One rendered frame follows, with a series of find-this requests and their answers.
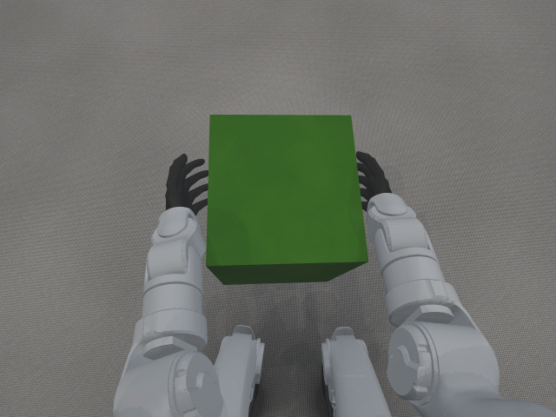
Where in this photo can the right robot forearm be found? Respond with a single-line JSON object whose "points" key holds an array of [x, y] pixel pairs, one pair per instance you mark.
{"points": [[416, 288]]}

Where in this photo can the left robot hand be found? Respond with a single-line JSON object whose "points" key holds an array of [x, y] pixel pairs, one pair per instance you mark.
{"points": [[178, 194]]}

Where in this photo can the right robot thigh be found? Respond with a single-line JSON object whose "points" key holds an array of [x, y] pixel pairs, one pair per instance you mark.
{"points": [[349, 372]]}

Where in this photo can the carton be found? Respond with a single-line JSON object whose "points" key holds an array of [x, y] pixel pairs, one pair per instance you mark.
{"points": [[284, 199]]}

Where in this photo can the robot left upper arm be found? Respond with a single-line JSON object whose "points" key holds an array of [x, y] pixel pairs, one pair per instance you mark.
{"points": [[183, 384]]}

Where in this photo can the robot right upper arm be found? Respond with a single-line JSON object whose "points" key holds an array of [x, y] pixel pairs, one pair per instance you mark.
{"points": [[448, 370]]}

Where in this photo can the left robot forearm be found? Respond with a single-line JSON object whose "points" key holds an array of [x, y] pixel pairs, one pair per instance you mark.
{"points": [[172, 318]]}

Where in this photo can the left robot thigh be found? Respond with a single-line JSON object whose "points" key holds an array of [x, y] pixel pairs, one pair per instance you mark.
{"points": [[238, 368]]}

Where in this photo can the robot thigh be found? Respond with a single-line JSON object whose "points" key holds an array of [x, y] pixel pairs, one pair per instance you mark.
{"points": [[349, 372], [238, 368]]}

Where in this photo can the right robot hand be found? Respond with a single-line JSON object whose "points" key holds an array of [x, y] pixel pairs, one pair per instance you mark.
{"points": [[374, 179]]}

